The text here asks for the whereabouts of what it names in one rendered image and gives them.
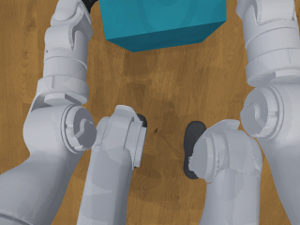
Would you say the robot left hand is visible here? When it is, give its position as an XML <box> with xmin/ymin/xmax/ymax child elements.
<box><xmin>82</xmin><ymin>0</ymin><xmax>98</xmax><ymax>14</ymax></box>

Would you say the left robot forearm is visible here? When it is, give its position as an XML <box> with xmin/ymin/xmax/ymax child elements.
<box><xmin>22</xmin><ymin>0</ymin><xmax>94</xmax><ymax>135</ymax></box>

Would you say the carton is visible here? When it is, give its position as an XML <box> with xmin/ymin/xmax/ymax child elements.
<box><xmin>98</xmin><ymin>0</ymin><xmax>227</xmax><ymax>53</ymax></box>

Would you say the robot right upper arm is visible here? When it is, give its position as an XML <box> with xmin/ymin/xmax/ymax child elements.
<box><xmin>240</xmin><ymin>83</ymin><xmax>300</xmax><ymax>225</ymax></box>

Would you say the right robot foot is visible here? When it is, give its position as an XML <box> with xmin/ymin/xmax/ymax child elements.
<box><xmin>183</xmin><ymin>121</ymin><xmax>206</xmax><ymax>180</ymax></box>

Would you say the robot left upper arm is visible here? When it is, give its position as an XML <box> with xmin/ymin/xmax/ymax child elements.
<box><xmin>0</xmin><ymin>103</ymin><xmax>98</xmax><ymax>225</ymax></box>

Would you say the left robot thigh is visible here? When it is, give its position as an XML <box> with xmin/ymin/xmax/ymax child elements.
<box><xmin>76</xmin><ymin>113</ymin><xmax>147</xmax><ymax>225</ymax></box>

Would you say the right robot forearm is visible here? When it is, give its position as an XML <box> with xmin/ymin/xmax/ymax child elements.
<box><xmin>235</xmin><ymin>0</ymin><xmax>300</xmax><ymax>87</ymax></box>

